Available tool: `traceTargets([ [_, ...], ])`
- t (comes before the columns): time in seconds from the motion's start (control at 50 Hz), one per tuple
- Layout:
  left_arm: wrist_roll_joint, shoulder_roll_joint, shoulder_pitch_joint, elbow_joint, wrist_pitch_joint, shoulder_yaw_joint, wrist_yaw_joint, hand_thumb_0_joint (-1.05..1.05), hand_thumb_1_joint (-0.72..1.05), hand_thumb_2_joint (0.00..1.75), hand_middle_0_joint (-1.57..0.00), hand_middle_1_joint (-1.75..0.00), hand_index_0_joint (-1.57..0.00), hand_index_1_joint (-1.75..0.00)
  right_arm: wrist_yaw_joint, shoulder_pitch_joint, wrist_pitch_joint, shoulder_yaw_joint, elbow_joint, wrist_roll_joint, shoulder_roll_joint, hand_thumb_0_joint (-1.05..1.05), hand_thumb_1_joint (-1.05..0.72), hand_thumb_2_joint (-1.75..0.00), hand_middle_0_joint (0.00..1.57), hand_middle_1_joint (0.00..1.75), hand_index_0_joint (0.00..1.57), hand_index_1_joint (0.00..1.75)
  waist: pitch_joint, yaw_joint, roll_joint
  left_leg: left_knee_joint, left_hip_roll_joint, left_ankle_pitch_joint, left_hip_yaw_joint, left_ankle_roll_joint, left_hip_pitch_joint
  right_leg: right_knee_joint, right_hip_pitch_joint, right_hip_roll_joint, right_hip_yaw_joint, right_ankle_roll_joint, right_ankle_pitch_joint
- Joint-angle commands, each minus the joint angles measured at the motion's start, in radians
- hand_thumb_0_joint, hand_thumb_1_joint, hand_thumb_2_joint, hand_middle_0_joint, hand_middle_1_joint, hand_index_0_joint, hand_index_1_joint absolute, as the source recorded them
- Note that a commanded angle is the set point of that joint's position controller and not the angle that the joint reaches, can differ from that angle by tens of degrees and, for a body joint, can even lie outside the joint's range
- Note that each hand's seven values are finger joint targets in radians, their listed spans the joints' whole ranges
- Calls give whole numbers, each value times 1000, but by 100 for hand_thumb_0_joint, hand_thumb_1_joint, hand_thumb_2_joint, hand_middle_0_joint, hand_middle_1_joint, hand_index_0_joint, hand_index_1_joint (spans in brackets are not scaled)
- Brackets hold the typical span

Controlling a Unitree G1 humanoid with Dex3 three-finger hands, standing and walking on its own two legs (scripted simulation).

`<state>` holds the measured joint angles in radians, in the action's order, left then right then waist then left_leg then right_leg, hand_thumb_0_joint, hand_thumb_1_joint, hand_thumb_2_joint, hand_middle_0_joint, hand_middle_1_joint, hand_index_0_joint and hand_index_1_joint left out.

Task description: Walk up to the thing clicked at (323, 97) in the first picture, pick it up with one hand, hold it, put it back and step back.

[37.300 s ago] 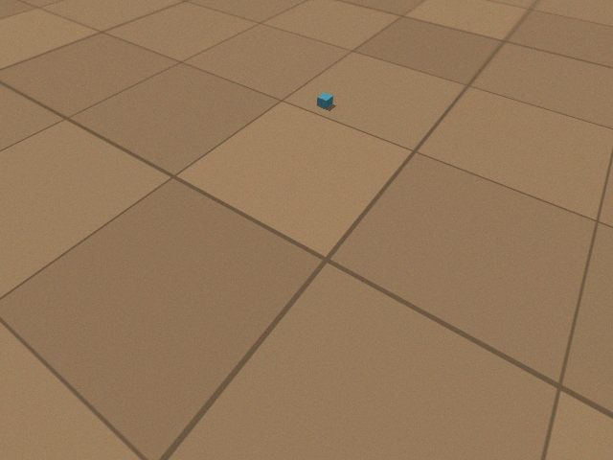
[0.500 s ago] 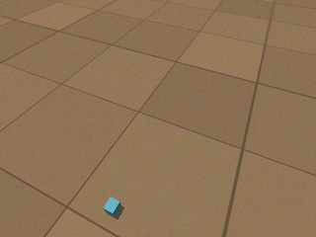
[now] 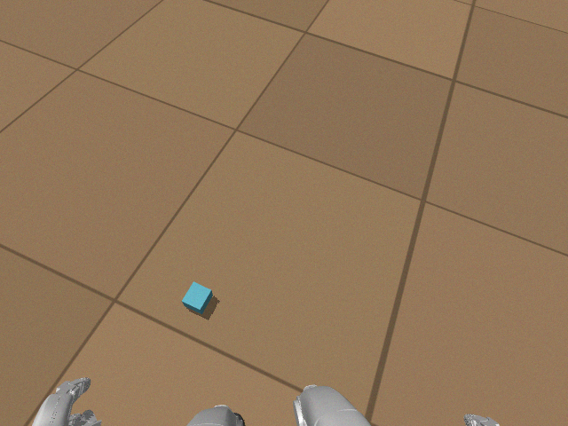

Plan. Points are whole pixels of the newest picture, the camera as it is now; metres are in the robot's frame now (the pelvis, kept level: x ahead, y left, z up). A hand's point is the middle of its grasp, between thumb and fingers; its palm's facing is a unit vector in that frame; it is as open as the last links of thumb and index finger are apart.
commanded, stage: step back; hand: left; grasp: from above
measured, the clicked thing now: (197, 298) +0.52 +0.22 -0.74
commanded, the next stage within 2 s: none
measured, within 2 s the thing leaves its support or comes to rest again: neither
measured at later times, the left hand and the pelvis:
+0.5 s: hand out of the picture +0.01 +0.27 -0.14, palm faces +0.00 -0.91 -0.41, open 7.4 cm; pelvis -0.11 +0.00 -0.01, yaw +1 degrees
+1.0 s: hand out of the picture -0.19 +0.26 -0.16, palm faces -0.08 -0.91 -0.40, open 7.4 cm; pelvis -0.28 -0.01 -0.01, yaw -5 degrees
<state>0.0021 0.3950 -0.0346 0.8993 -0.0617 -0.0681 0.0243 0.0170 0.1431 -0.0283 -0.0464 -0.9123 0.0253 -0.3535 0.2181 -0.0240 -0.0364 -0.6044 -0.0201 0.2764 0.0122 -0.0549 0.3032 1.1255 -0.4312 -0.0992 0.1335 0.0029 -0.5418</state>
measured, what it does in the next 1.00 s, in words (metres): walks backwards: right foot, then left foot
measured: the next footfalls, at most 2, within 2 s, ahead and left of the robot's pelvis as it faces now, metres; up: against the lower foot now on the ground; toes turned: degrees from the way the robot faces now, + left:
right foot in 0.20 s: -0.03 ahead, -0.13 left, +0.00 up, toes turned -1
left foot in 0.54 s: -0.10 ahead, +0.11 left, +0.00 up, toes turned -1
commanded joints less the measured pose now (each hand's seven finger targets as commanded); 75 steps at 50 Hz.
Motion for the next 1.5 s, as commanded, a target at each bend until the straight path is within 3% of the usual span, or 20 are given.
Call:
traceTargets([
  [0.0,7,171,-54,-86,25,-52,12,0,90,90,-20,-30,-20,-30,23,42,22,-72,95,-1,-268,0,-90,-90,20,30,20,30,-273,-22,144,95,301,-686,-276,-220,-305,-103,-53,45,-3,22,-13],
  [0.16,28,172,-237,-37,49,-68,-8,0,90,90,-20,-30,-20,-30,7,-45,7,-60,121,-23,-268,0,-90,-90,20,30,20,30,-318,50,114,22,210,-248,-196,-62,-4,-664,321,127,-54,-63,342],
  [0.2,24,328,-150,-88,51,-101,-12,0,90,90,-20,-30,-20,-30,11,-82,3,-49,135,-31,-211,0,-90,-90,20,30,20,30,-223,70,-263,-345,-73,284,-38,45,163,-817,172,480,398,-309,473],
  [0.22,34,325,-94,-132,58,-100,-9,0,90,90,-20,-30,-20,-30,15,-69,-3,-58,117,-20,-238,0,-90,-90,20,30,20,30,-171,59,-207,-534,-67,354,-148,58,131,-812,65,524,443,-349,538],
  [0.28,24,223,-17,-152,59,-77,4,0,90,90,-20,-30,-20,-30,12,22,3,-46,81,-38,-220,0,-90,-90,20,30,20,30,-186,1,-89,-599,-111,222,-174,55,157,-707,160,335,116,-227,733],
  [0.46,19,225,-103,-193,34,-68,6,0,90,90,-20,-30,-20,-30,10,75,22,-44,91,-11,-197,0,-90,-90,20,30,20,30,-286,38,-161,10,-16,130,-24,54,25,-534,364,320,63,-191,815],
  [0.5,8,201,-94,-209,21,-54,-1,0,90,90,-20,-30,-20,-30,8,112,32,-63,78,1,-228,0,-90,-90,20,30,20,30,-285,12,-67,201,38,-152,-85,28,-131,-462,204,261,35,-110,613],
  [0.54,1,183,-43,-226,21,-62,11,0,90,90,-20,-30,-20,-30,-5,50,31,-96,113,5,-408,0,-90,-90,20,30,20,30,-262,-27,285,267,404,-460,-516,-202,-66,-126,1,-1,-44,-22,-107],
  [0.62,-2,176,-130,-161,15,-68,16,0,90,90,-20,-30,-20,-30,14,-57,37,-62,130,9,-275,0,-90,-90,20,30,20,30,-210,50,140,187,275,-504,-265,-144,-88,165,-87,-10,86,-29,23],
  [0.82,13,169,-179,-149,21,-69,-7,0,90,90,-20,-30,-20,-30,15,7,26,-78,163,9,-297,0,-90,-90,20,30,20,30,-276,-12,219,167,300,-351,-249,-198,-204,-206,28,62,-44,30,27],
  [0.92,26,174,-362,-53,31,-84,-25,0,90,90,-20,-30,-20,-30,7,-53,0,-79,178,-4,-302,0,-90,-90,20,30,20,30,-310,67,217,108,221,-80,-181,-69,36,-661,330,87,-133,-43,223],
  [0.96,42,333,-272,-116,35,-124,-25,0,90,90,-20,-30,-20,-30,12,-79,6,-53,212,-22,-193,0,-90,-90,20,30,20,30,-195,81,-224,-218,-67,245,-65,54,295,-834,202,397,342,-188,145],
  [0.98,45,387,-185,-157,34,-127,-21,0,90,90,-20,-30,-20,-30,28,-94,1,-71,202,-11,-237,0,-90,-90,20,30,20,30,-138,100,-252,-454,-46,338,-143,77,221,-892,-25,542,459,-311,153],
  [1.04,41,230,-21,-189,47,-84,-5,0,90,90,-20,-30,-20,-30,22,37,7,-63,133,-26,-231,0,-90,-90,20,30,20,30,-153,-21,-91,-574,-103,187,-178,59,179,-730,54,327,80,-186,512],
  [1.22,32,218,-131,-208,32,-76,16,0,90,90,-20,-30,-20,-30,18,86,23,-49,124,-5,-198,0,-90,-90,20,30,20,30,-273,61,-165,-89,-6,221,-42,61,112,-552,400,363,60,-199,810],
  [1.28,17,192,-104,-219,11,-54,3,0,90,90,-20,-30,-20,-30,17,152,32,-71,87,5,-230,0,-90,-90,20,30,20,30,-298,27,-42,208,51,-197,-91,17,-126,-420,213,278,-6,-95,606],
  [1.32,5,186,-37,-241,10,-64,11,0,90,90,-20,-30,-20,-30,8,81,28,-100,126,5,-419,0,-90,-90,20,30,20,30,-257,-15,281,267,430,-452,-534,-238,-22,-88,12,49,-89,-15,-117],
  [1.34,19,202,-23,-222,6,-72,18,0,90,90,-20,-30,-20,-30,12,54,34,-102,127,12,-393,0,-90,-90,20,30,20,30,-220,-15,206,261,444,-432,-547,-271,51,69,19,43,28,-15,-126],
  [1.4,-1,184,-100,-168,1,-70,10,0,90,90,-20,-30,-20,-30,25,-26,36,-63,134,11,-293,0,-90,-90,20,30,20,30,-214,53,122,168,296,-525,-268,-177,-11,200,-28,15,62,-23,8],
  [1.48,15,165,-120,-163,16,-64,0,0,90,90,-20,-30,-20,-30,23,-7,24,-64,145,17,-268,0,-90,-90,20,30,20,30,-224,20,184,125,288,-513,-239,-203,-139,-39,-30,52,-18,25,-12],
])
